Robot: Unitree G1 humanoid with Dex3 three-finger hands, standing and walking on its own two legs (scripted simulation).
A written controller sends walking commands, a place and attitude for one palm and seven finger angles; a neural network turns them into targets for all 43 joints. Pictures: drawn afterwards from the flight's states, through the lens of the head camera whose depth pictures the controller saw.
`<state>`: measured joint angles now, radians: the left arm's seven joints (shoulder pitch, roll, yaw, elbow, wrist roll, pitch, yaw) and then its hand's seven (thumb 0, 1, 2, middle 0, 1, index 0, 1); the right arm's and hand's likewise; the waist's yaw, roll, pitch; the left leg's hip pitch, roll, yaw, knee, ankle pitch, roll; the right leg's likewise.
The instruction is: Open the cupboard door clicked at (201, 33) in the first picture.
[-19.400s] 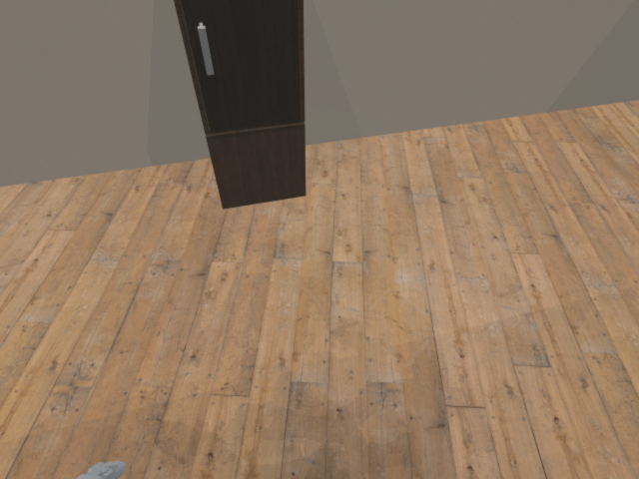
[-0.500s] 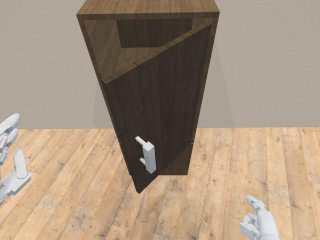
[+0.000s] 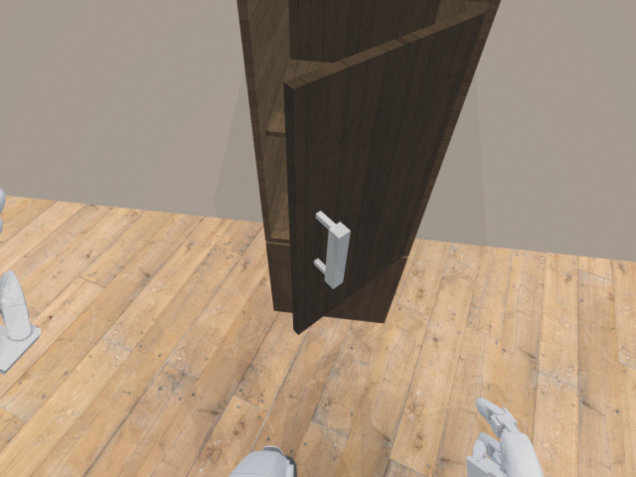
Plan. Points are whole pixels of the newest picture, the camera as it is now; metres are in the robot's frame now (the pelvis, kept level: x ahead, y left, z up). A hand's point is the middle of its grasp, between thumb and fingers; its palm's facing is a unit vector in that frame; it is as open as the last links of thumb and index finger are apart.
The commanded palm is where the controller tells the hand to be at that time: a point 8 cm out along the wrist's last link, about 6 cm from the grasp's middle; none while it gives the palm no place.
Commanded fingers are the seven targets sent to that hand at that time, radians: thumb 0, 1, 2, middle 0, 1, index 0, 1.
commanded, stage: step back with the hand held close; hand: left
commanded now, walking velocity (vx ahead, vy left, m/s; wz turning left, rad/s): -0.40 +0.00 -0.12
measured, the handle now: (328, 250) +0.46 +0.02 -0.03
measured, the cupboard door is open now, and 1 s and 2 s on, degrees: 46 46 46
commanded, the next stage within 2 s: stop stepping back and stand still in 0.30 s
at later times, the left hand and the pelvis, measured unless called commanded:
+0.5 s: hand (31, 412) +0.14 +0.22 +0.18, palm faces +0.24 -0.85 -0.46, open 7.4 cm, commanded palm +0.07 +0.28 +0.19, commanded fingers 0.00 0.90 0.90 -0.20 -0.30 -0.20 -0.30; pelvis -0.10 +0.00 +0.00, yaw -7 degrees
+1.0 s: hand out of the picture +0.09 +0.25 +0.19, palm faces +0.31 -0.81 -0.49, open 7.4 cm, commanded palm +0.05 +0.30 +0.19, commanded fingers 0.00 0.90 0.90 -0.20 -0.30 -0.20 -0.30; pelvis -0.12 +0.02 +0.00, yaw -5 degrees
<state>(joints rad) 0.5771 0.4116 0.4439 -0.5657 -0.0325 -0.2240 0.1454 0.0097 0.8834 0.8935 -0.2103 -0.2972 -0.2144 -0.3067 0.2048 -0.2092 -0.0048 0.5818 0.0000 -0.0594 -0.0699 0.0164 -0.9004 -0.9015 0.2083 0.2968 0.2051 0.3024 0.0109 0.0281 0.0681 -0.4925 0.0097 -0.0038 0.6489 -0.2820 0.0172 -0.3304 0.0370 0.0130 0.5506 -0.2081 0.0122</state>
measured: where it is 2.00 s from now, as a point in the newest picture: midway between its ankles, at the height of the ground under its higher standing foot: outside the picture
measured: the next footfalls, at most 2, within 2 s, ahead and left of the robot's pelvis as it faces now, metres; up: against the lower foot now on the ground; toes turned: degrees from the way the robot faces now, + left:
right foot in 0.42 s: -0.18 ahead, -0.08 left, +0.00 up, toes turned -5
left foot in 1.06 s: -0.01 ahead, +0.12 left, +0.00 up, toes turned -6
